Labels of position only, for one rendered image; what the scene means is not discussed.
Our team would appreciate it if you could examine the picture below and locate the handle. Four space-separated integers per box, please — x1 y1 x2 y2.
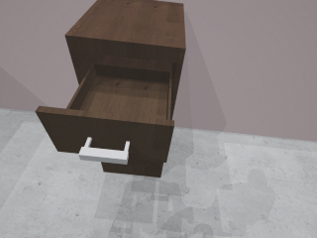
78 137 130 165

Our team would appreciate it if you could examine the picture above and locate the cabinet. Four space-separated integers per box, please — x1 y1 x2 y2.
64 0 186 178

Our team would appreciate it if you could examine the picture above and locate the drawer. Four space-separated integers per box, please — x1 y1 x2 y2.
35 62 174 163

